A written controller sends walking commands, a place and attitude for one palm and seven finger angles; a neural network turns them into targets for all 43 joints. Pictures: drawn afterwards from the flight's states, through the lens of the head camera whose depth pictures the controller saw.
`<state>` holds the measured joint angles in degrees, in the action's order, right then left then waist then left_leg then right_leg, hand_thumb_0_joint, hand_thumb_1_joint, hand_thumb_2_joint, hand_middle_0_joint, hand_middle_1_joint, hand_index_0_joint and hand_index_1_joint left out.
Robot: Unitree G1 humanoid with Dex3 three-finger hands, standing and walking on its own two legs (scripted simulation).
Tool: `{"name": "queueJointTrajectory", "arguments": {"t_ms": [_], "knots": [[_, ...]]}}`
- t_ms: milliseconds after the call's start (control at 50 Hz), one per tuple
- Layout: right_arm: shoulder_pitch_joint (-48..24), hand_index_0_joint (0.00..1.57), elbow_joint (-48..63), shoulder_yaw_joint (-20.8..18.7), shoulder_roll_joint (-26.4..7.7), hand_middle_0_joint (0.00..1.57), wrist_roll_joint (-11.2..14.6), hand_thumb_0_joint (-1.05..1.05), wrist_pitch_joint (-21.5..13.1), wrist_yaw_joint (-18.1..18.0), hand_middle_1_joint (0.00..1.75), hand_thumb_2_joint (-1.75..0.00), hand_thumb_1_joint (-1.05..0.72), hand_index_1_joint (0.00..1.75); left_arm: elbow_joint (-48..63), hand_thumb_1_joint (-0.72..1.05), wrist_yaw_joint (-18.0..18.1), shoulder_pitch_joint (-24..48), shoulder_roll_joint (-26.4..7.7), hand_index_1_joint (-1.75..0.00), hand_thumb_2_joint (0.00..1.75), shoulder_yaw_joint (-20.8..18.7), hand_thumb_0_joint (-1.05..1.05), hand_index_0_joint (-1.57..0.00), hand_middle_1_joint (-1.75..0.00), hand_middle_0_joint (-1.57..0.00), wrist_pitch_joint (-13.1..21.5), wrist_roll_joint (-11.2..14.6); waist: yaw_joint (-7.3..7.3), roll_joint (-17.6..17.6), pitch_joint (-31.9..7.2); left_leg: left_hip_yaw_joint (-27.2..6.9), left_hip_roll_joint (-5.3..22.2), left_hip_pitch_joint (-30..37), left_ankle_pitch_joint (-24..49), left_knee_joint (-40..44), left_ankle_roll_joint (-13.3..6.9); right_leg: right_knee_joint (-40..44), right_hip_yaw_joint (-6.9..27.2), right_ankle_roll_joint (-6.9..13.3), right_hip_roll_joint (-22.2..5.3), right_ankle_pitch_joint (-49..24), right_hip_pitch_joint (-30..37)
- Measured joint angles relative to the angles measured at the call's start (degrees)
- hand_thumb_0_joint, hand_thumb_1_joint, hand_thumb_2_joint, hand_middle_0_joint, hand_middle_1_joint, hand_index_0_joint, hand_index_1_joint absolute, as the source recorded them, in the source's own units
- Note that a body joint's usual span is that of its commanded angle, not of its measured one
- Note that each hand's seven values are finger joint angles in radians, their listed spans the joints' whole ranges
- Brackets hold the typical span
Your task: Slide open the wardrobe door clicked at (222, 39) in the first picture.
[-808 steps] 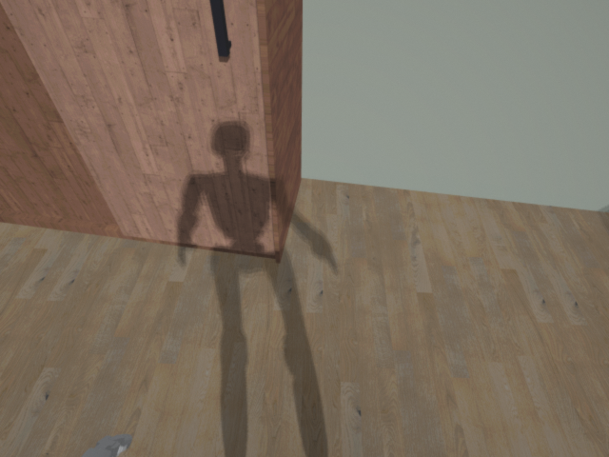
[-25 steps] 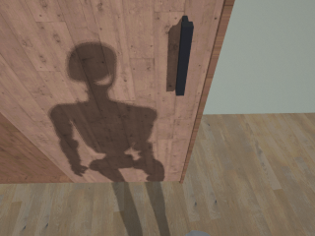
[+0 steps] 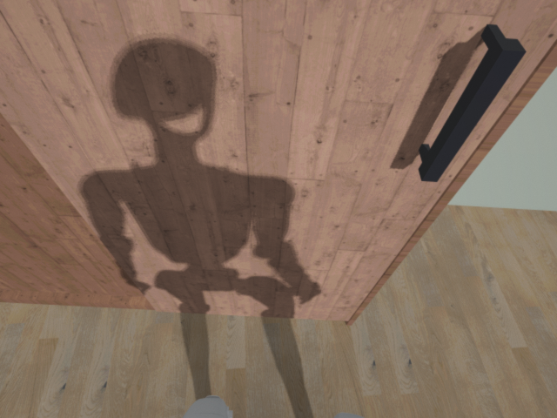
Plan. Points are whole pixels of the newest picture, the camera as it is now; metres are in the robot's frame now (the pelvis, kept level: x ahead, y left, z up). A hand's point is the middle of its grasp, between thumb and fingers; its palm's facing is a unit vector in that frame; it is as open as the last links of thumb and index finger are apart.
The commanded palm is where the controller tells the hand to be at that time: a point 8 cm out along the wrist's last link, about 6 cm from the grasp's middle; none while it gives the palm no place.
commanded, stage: come to a stop and stand still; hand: right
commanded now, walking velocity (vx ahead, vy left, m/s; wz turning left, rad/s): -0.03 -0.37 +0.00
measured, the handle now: (456, 112) +0.44 -0.17 +0.22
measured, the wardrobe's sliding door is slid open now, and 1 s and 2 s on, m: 0.00 0.00 0.00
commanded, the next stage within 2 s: look again from close up in 1.32 s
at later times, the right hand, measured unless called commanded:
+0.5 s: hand out of the picture -0.01 -0.22 -0.16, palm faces +0.09 +0.98 -0.19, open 7.4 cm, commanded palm none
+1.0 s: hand out of the picture -0.08 -0.17 -0.16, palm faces +0.03 +0.99 -0.14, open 7.4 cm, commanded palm none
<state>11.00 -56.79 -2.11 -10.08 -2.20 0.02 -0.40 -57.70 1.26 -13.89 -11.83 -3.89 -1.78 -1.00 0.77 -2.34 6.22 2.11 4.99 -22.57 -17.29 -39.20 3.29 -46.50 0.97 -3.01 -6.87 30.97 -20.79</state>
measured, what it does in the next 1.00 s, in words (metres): steps on the spot: right foot, then left foot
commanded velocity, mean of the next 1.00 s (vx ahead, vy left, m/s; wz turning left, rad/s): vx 0.00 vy -0.04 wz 0.00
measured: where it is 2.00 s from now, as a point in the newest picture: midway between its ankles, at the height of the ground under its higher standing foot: outside the picture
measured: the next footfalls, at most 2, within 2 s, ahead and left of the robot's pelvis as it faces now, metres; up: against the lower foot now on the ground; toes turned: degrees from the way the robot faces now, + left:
right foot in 0.30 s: +0.03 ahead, -0.11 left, +0.00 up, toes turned -4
left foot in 0.64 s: -0.01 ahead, +0.06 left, +0.00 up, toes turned -2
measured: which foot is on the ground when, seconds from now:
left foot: down 0.00-0.30, up 0.32-0.62, down 0.64-1.00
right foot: up 0.00-0.28, down 0.30-1.00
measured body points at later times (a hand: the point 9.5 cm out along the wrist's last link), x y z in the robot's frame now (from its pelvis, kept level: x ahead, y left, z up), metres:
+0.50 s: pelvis -0.04 -0.03 +0.02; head -0.01 -0.06 +0.47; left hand +0.06 +0.19 -0.11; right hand -0.02 -0.27 -0.15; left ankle -0.07 +0.11 -0.66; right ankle -0.01 -0.10 -0.72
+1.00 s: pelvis -0.06 -0.02 +0.03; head -0.06 -0.03 +0.48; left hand -0.11 +0.20 -0.13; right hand -0.08 -0.22 -0.14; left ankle -0.10 +0.09 -0.72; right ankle -0.01 -0.10 -0.72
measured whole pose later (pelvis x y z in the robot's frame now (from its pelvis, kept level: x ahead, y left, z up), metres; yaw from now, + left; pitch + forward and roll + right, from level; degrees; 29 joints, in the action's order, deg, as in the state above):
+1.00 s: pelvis -0.06 -0.02 +0.03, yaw -1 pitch -2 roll +0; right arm 17.2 -64.9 0.5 -7.4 -0.9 0.4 -2.2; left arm -66.9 1.3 -19.4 -6.5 -0.3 -0.8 -0.7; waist 0.3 2.0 2.3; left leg 2.7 -0.4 -5.4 -15.5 -22.7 -0.9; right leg -21.8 -5.3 2.7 1.0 7.6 -12.6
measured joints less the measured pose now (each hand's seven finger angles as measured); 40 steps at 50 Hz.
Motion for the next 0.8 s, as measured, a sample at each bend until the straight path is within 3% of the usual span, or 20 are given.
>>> {"name": "queueJointTrajectory", "arguments": {"t_ms": [80, 160, 220, 280, 300, 360, 420, 460, 520, 580, 640, 720, 800], "knots": [[0.05, 0.2, 0.07, 0.09, 1.48, 0.2, -0.07, 0.01, -0.14, -1.2, 0.3, -0.9, -0.92, 0.3, -0.08, 0.91, 0.0, 1.63, -1.38, -0.3, 0.9, -0.31, 0.0, -0.2, -0.3, -0.2, -0.59, 0.24, -0.83, 0.6, 0.59, -0.04, 0.69, 1.45, 0.46, 1.52, -0.74, -12.19, -2.16, 0.19, 4.94, 0.42, -3.74], [0.36, 0.2, 0.62, -0.27, 0.66, 0.2, -0.21, 0.01, 0.21, -1.96, 0.3, -0.9, -0.92, 0.3, 0.7, 0.91, -0.85, 3.32, -0.97, -0.3, 0.9, -0.02, 0.0, -0.2, -0.3, -0.19, -1.41, 0.19, -2.08, 2.99, 0.38, 0.65, 1.09, 2.89, 2.69, 4.98, -1.05, -14.41, -3.81, -0.16, 7.34, -3.05, -5.58], [0.87, 0.21, 0.79, -0.68, -0.56, 0.2, -0.45, 0.01, 0.78, -2.19, 0.3, -0.9, -0.91, 0.3, 1.73, 0.91, -1.31, 4.49, -0.12, -0.3, 0.9, 0.29, 0.0, -0.19, -0.3, -0.19, -1.39, 0.28, -2.83, 4.96, -0.24, 1.08, 1.5, 2.96, 3.74, 6.13, -0.72, -6.94, -4.45, 0.01, 7.66, -4.45, -3.69], [1.79, 0.2, 0.67, -1.1, -1.87, 0.2, -0.18, 0.01, 1.79, -2.04, 0.3, -0.9, -0.91, 0.3, 2.84, 0.91, -1.4, 4.86, 0.73, -0.3, 0.9, 0.77, 0.0, -0.19, -0.3, -0.19, -0.07, 0.54, -3.25, 6.44, -1.17, 0.95, 1.74, 1.91, 3.33, 4.29, 0.18, 8.79, -4.88, 0.54, 7.37, -11.03, 2.65], [1.97, 0.2, 0.52, -1.2, -2.23, 0.2, 0.1, 0.01, 2.32, -1.96, 0.3, -0.9, -0.91, 0.3, 3.08, 0.91, -1.27, 4.78, 1.02, -0.3, 0.9, 0.83, 0.0, -0.2, -0.3, -0.19, 0.57, 0.48, -3.15, 6.7, -1.44, 0.84, 1.76, 1.19, 2.24, 2.54, 0.06, 11.59, -4.88, 1.78, 7.36, -13.1, 3.79], [1.54, 0.2, -0.58, -1.59, -3.01, 0.2, 0.51, 0.01, 4.11, -2.12, 0.3, -0.9, -0.91, 0.3, 3.38, 0.91, -0.91, 4.72, 2.79, -0.3, 0.9, 1.57, 0.0, -0.2, -0.3, -0.19, 0.62, -0.13, -3.48, 7.82, -1.31, -2.01, -0.09, -1.41, -8.77, -7.87, -0.85, 10.94, -5.74, 6.01, 7.99, -13.04, 4.16], [1.58, 0.2, -1.26, -1.59, -2.79, 0.2, 0.22, 0.01, 4.28, -1.85, 0.3, -0.9, -0.91, 0.3, 3.13, 0.91, -0.51, 4.05, 4.19, -0.3, 0.9, 2.43, 0.0, -0.2, -0.3, -0.19, 0.54, -0.42, -3.29, 7.14, -2.2, -2.6, -2.06, -2.99, -7.88, -17.44, -1.3, 14.73, -5.81, 6.98, 8.13, -15.15, 5.35], [1.87, 0.2, -1.46, -1.37, -2.4, 0.2, 0.17, 0.01, 3.84, -1.67, 0.3, -0.9, -0.91, 0.3, 2.96, 0.92, 0.0, 3.72, 4.59, -0.3, 0.9, 2.35, 0.0, -0.2, -0.3, -0.2, 0.84, -0.21, -3.18, 6.88, -2.7, -2.55, -2.5, -2.37, -6.3, -19.31, -1.11, 17.57, -6.03, 7.23, 8.66, -17.02, 5.95], [2.44, 0.2, -1.92, -0.76, -1.48, 0.19, 0.26, 0.01, 3.39, -1.55, 0.3, -0.9, -0.91, 0.3, 2.31, 0.93, 0.16, 3.44, 4.44, -0.3, 0.9, 2.5, -0.01, -0.2, -0.3, -0.2, 1.31, -0.22, -2.91, 6.26, -3.23, -1.57, -2.54, 1.4, -7.07, -14.25, -0.69, 20.62, -6.45, 7.73, 9.33, -19.09, 6.39], [2.81, 0.2, -2.69, 0.02, -0.4, 0.19, 0.38, 0.01, 3.02, -1.54, 0.3, -0.9, -0.91, 0.3, 1.39, 0.93, 0.29, 2.99, 4.3, -0.3, 0.9, 2.39, -0.01, -0.2, -0.3, -0.2, 1.69, -0.28, -2.26, 5.5, -3.46, -0.69, -2.57, 6.98, -8.52, -3.6, -0.68, 22.15, -6.93, 7.91, 9.77, -20.29, 6.44], [3.12, 0.2, -3.47, 0.7, 0.37, 0.19, 0.61, 0.01, 2.05, -1.68, 0.3, -0.9, -0.91, 0.3, 0.02, 0.93, 0.24, 2.04, 4.18, -0.3, 0.9, 2.35, -0.01, -0.2, -0.3, -0.2, 1.94, 0.09, -1.81, 5.51, -3.81, -0.69, -2.38, 13.12, -2.67, 9.82, -1.22, 21.73, -7.71, 7.62, 10.49, -20.56, 5.72], [3.77, 0.2, -5.43, 1.65, 1.76, 0.2, 0.75, 0.01, 0.83, -2.09, 0.3, -0.9, -0.92, 0.3, -2.79, 0.94, 0.3, 0.71, 2.62, -0.3, 0.9, 1.89, -0.01, -0.2, -0.3, -0.2, 1.73, 0.62, -0.93, 2.57, -3.81, 0.07, -4.11, 15.78, -0.39, 13.9, -3.38, 22.23, -6.94, 6.63, 8.96, -21.08, 6.85], [5.05, 0.2, -6.53, 2.12, 1.51, 0.2, 1.11, 0.01, 0.21, -2.05, 0.3, -0.9, -0.92, 0.3, -5.41, 0.93, -0.05, -1.31, 2.91, -0.3, 0.9, 2.56, 0.0, -0.2, -0.3, -0.2, 1.39, 0.42, -0.58, 3.16, -4.31, 0.07, -4.69, 17.17, 0.42, 15.18, -3.75, 23.63, -6.87, 6.16, 8.46, -22.05, 8.36]]}}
